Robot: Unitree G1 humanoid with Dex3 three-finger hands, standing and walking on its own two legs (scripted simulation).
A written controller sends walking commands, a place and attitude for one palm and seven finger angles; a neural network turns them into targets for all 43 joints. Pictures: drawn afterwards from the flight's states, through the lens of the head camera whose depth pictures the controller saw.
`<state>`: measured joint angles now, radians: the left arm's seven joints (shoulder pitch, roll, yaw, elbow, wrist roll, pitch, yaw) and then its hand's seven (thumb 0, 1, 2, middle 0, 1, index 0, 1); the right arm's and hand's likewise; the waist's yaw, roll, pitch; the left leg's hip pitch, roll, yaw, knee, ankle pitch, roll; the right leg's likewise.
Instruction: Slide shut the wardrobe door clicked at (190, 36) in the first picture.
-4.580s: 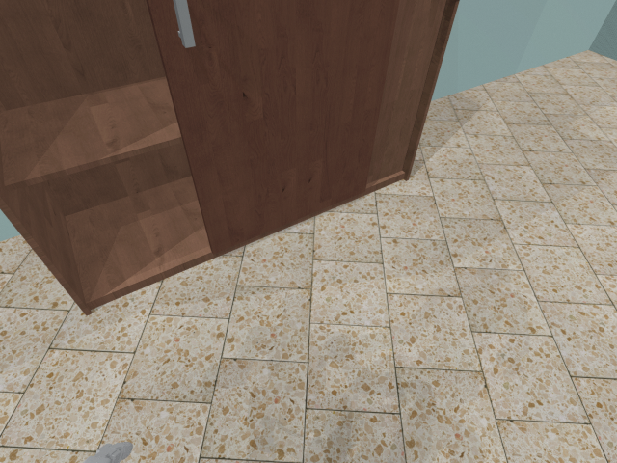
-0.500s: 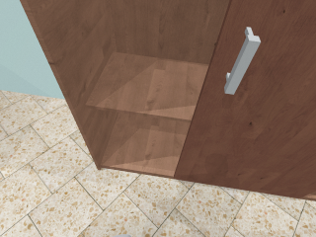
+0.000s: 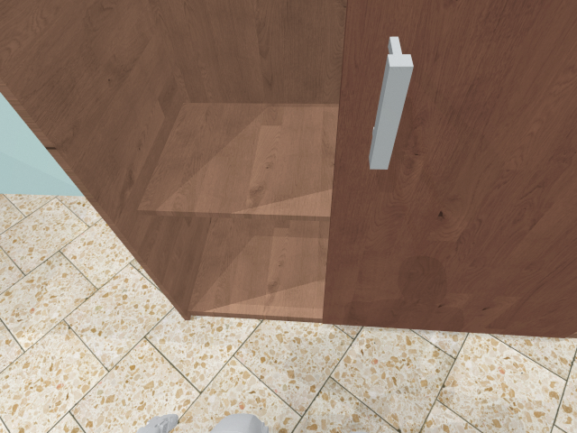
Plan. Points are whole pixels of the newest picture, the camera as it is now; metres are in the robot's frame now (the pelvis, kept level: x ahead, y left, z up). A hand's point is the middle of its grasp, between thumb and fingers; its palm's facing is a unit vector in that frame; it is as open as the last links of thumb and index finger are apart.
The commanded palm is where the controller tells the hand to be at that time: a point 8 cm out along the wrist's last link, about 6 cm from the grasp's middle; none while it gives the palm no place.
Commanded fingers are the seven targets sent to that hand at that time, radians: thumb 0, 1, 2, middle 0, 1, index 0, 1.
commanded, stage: come to a stop and stand still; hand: right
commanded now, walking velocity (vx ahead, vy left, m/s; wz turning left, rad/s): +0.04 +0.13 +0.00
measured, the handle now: (385, 107) +0.47 -0.12 +0.19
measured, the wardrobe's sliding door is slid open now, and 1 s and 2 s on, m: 0.48 0.48 0.48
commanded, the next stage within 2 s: look again from close up in 1.04 s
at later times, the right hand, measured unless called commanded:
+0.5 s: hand out of the picture -0.06 -0.12 -0.16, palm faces +0.06 +0.98 -0.19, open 7.4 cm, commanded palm none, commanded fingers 0.00 -0.90 -0.90 0.20 0.30 0.20 0.30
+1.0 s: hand out of the picture -0.05 -0.18 -0.17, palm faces +0.05 +0.98 -0.20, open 7.4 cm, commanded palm none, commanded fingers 0.00 -0.90 -0.90 0.20 0.30 0.20 0.30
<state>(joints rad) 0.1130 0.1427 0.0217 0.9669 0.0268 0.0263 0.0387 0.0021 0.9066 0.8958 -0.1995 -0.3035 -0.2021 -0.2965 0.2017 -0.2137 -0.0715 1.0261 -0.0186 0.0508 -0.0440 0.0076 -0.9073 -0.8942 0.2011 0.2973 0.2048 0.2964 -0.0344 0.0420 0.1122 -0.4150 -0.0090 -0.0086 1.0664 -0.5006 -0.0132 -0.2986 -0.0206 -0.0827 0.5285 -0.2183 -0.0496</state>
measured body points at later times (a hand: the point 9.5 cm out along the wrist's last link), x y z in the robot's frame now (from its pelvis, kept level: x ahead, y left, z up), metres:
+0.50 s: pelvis -0.03 +0.03 +0.01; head -0.04 +0.06 +0.46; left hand -0.07 +0.27 -0.16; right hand -0.06 -0.18 -0.14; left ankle -0.10 +0.14 -0.74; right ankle -0.01 -0.10 -0.71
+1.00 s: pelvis -0.04 -0.01 +0.01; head -0.04 -0.01 +0.46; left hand -0.01 +0.22 -0.15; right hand -0.05 -0.23 -0.16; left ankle -0.10 +0.14 -0.74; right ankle -0.02 -0.10 -0.74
